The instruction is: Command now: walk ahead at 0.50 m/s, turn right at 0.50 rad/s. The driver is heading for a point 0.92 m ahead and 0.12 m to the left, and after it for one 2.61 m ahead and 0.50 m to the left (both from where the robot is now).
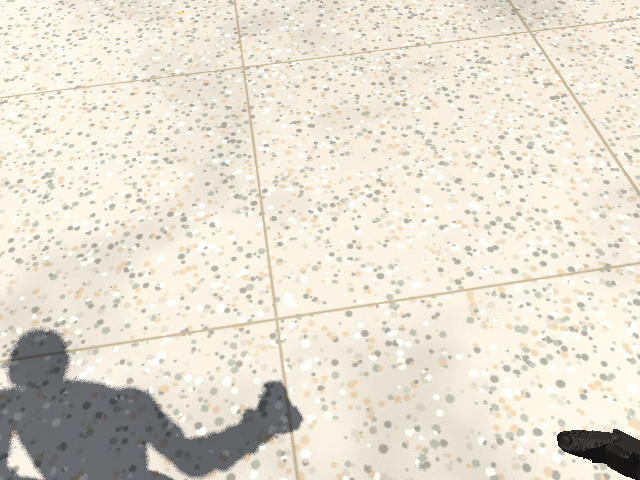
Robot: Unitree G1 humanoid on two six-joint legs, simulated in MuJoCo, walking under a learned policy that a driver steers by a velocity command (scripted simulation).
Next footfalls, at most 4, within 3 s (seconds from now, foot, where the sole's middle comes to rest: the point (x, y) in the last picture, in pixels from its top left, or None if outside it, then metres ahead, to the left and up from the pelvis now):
0.04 left None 0.20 0.13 -0.77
0.56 right None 0.45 -0.14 -0.77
1.10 left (329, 353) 0.74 0.10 -0.77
1.54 right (378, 250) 1.05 -0.01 -0.77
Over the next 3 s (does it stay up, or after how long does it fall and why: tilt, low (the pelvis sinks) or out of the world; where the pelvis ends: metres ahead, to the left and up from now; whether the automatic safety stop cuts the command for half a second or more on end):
stays up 0.92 0.06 0.01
